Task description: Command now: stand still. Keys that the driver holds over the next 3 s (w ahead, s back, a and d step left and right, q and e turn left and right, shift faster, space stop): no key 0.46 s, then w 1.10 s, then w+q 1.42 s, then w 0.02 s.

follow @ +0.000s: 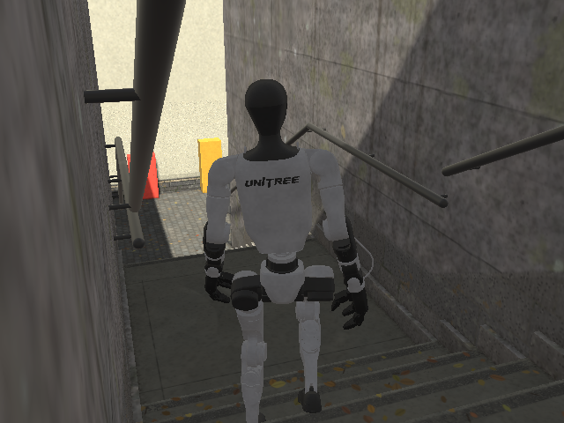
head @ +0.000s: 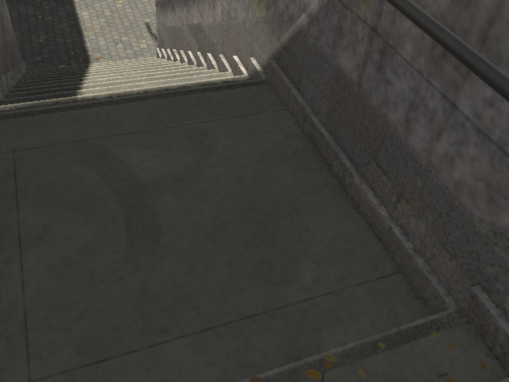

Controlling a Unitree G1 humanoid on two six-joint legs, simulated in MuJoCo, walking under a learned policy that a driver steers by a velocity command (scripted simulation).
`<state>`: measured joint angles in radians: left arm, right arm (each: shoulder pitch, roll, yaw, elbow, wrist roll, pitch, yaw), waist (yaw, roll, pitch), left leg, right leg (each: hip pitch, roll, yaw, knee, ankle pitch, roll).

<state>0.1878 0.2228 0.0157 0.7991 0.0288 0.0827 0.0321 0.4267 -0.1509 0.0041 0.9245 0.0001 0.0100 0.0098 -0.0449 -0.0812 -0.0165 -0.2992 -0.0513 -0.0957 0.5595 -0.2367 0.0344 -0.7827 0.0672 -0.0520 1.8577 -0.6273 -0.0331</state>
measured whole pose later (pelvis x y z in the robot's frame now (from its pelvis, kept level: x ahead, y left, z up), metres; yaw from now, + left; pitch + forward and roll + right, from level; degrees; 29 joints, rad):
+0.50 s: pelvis -0.02 -0.05 +0.06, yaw -1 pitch +0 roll +1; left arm 0.38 0.16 -0.06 0.77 0.04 0.02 0.04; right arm 0.24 -0.26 -0.08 0.75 0.01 0.04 -0.03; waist 0.02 0.03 -0.03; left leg -0.57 -0.13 -0.30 0.93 -0.27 0.01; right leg -0.46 0.06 -0.03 1.23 -0.77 -0.10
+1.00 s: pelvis +0.12 +0.00 +0.00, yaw +0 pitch -1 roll -1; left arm 0.44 0.26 0.05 0.95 0.04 0.00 0.02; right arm 0.19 -0.18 -0.03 0.87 0.02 -0.02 0.01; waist 0.08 -0.04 0.00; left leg -0.26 -0.07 0.01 0.58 -0.34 0.10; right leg -0.48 0.06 0.04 1.76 -0.70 -0.14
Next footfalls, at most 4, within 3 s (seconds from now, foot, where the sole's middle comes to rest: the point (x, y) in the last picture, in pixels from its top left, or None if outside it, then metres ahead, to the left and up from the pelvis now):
0.30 right None -0.04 -0.12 -0.62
0.92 left None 0.15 0.06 -0.77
1.46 right None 0.50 -0.06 -0.92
1.90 left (160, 328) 0.88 0.21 -1.07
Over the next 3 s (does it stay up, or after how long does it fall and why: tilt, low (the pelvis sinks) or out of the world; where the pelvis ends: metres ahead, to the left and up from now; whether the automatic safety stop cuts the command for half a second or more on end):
stays up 1.25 0.29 -0.29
